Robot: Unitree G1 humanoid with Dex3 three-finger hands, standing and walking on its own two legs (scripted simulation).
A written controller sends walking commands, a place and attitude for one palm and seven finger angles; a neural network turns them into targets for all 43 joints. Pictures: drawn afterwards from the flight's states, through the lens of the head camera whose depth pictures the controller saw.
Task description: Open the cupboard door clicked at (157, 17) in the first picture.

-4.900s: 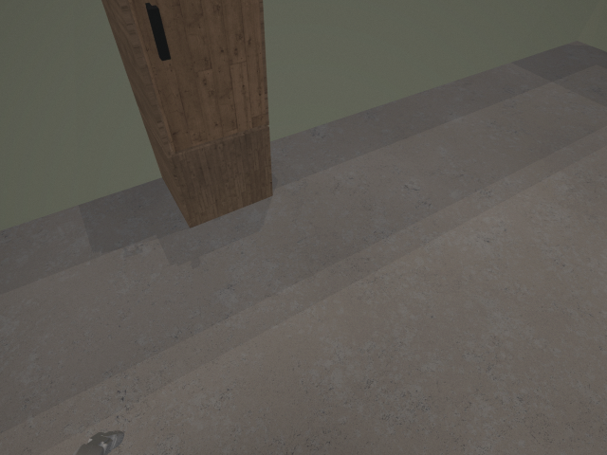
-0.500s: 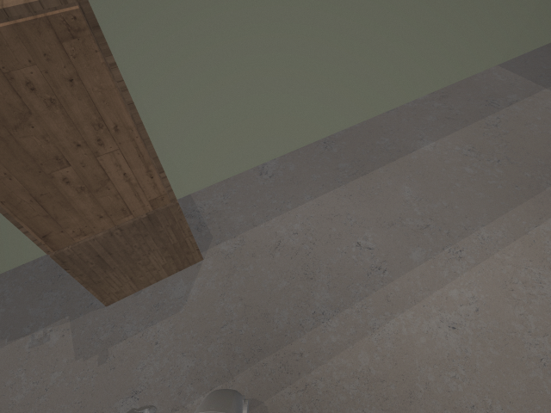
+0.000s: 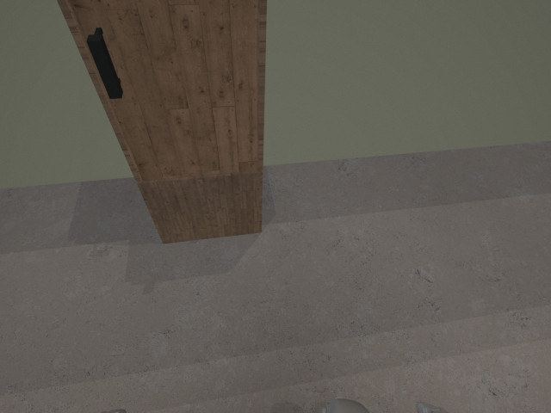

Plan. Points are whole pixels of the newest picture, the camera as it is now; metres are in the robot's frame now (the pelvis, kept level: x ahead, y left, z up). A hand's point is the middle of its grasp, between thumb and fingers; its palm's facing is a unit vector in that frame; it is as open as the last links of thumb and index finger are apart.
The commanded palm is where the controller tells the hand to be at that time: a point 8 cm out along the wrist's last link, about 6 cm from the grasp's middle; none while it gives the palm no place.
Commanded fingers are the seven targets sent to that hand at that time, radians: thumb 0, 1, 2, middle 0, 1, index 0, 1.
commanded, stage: turn to face it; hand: left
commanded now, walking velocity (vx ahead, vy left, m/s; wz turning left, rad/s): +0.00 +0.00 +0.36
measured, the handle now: (107, 63) +0.75 +0.43 +0.06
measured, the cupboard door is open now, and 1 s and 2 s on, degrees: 0 0 0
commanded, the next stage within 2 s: take the last steps up to it in 0.26 s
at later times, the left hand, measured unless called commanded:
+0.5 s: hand out of the picture +0.01 +0.15 -0.15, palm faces +0.24 -0.93 -0.27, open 7.4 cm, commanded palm none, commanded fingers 0.00 0.90 0.90 -0.20 -0.30 -0.20 -0.30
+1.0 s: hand out of the picture +0.03 +0.24 -0.17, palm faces +0.30 -0.94 -0.18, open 7.4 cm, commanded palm none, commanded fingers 0.00 0.90 0.90 -0.20 -0.30 -0.20 -0.30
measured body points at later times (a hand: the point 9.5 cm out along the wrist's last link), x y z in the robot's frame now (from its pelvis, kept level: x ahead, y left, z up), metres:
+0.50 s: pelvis +0.00 -0.05 +0.00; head +0.02 -0.08 +0.45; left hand -0.01 +0.19 -0.13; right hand +0.08 -0.29 -0.16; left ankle -0.08 +0.10 -0.66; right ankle +0.01 -0.14 -0.74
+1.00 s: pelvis +0.07 +0.06 +0.00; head +0.07 +0.07 +0.45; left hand +0.02 +0.29 -0.16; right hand +0.12 -0.17 -0.14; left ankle -0.03 +0.11 -0.74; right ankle +0.14 -0.06 -0.66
